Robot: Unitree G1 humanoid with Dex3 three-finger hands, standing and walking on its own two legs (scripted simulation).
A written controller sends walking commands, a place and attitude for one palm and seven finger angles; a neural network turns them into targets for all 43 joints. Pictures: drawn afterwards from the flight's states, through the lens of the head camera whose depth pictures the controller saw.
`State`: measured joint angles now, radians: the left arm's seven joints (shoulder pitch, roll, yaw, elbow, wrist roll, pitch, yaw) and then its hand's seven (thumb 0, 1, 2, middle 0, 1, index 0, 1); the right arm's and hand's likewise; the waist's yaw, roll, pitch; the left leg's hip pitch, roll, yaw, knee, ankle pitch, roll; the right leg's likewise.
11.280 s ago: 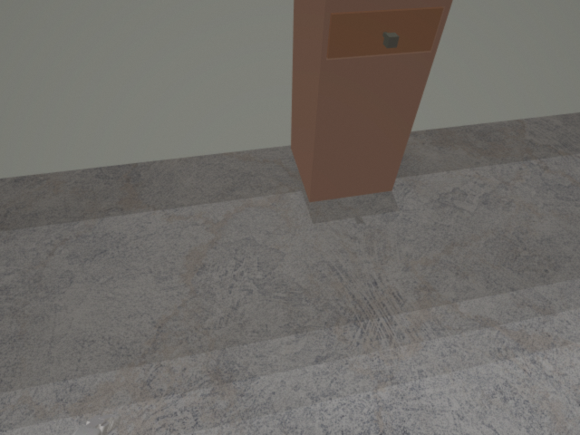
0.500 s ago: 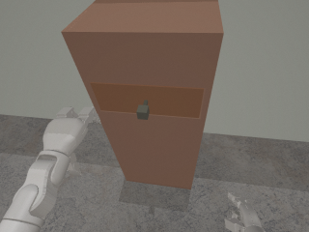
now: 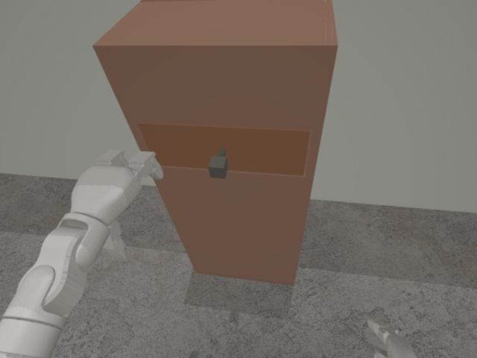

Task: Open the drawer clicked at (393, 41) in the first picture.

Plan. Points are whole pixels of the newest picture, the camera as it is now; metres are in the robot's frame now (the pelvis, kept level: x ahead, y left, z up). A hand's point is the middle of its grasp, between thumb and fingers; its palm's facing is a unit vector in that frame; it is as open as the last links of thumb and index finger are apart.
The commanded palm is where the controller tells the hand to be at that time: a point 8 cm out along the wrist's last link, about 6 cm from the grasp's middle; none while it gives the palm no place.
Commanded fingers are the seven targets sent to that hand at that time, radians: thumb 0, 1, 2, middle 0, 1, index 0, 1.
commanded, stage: raise the hand with hooked fingers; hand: left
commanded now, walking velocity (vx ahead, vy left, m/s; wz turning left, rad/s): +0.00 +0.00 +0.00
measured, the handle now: (219, 161) +0.51 +0.13 +0.01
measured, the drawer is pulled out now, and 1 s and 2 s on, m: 0.00 0.00 0.00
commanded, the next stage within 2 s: move the hooked fingers above the handle in 0.06 s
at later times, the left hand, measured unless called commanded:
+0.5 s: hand (148, 193) +0.34 +0.20 +0.10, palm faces +0.06 -0.06 -1.00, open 13.8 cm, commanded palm +0.31 +0.22 +0.16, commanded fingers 0.00 -0.50 0.30 -0.30 -1.20 -0.30 -1.20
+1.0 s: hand (176, 170) +0.40 +0.18 +0.09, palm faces +0.09 -0.05 -0.99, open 13.8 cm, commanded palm +0.37 +0.18 +0.14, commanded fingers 0.00 -0.50 0.30 -0.30 -1.20 -0.30 -1.20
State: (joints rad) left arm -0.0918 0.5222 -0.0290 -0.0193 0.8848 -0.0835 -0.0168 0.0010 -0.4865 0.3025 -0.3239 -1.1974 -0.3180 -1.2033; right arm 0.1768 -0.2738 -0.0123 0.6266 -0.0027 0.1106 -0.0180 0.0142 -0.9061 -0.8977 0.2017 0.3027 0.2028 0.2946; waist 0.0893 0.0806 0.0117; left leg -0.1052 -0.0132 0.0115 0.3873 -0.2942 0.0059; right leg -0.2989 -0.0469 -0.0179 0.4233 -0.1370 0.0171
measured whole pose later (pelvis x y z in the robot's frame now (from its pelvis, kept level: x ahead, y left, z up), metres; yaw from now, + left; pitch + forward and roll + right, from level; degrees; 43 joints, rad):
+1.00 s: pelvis +0.01 +0.00 +0.00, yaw -1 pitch +5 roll +1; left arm -0.45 0.38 -0.19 0.38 0.99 0.04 0.15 0.00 -0.49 0.30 -0.32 -1.20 -0.32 -1.20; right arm 0.19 -0.25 -0.02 0.67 0.02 0.12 -0.02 0.01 -0.91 -0.90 0.20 0.30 0.20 0.29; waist 0.05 0.07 -0.05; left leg -0.19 -0.01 0.03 0.40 -0.30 0.00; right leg -0.40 -0.05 0.00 0.45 -0.15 0.02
